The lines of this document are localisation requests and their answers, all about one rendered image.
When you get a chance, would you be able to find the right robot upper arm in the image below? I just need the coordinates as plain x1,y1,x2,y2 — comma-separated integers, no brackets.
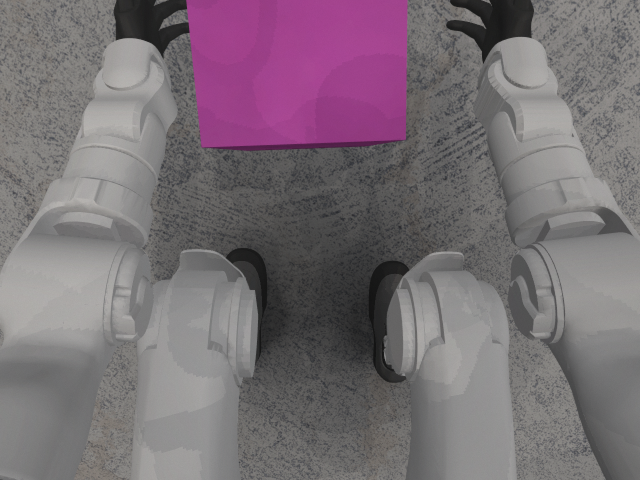
508,232,640,480

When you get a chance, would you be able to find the left robot hand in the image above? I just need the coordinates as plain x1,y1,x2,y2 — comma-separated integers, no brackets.
114,0,190,59

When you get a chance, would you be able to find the right robot hand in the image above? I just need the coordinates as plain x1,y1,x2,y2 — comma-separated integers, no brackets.
446,0,534,64

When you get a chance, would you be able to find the left robot foot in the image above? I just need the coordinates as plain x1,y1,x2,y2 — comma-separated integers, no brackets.
226,248,267,364

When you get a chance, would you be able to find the left robot upper arm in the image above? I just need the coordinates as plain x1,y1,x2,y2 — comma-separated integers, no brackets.
0,233,154,480

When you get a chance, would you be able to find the carton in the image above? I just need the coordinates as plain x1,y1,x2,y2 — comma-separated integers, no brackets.
186,0,408,151

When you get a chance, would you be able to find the robot left forearm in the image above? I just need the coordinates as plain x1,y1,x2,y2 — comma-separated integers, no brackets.
0,38,178,332

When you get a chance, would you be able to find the right robot shin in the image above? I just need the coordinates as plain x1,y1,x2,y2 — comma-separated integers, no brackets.
384,251,509,376

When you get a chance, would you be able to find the robot right forearm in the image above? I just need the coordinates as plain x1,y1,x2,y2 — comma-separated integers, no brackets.
473,37,640,249

